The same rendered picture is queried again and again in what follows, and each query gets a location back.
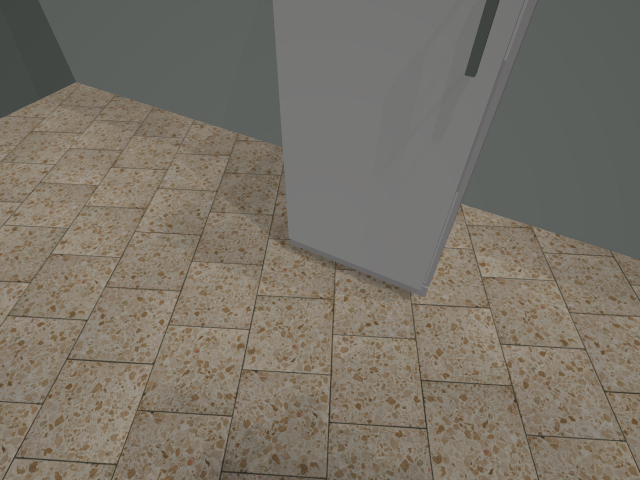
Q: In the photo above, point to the fridge door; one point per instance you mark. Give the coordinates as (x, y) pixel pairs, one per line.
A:
(378, 121)

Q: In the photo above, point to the handle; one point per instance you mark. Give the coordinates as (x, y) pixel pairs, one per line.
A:
(481, 37)

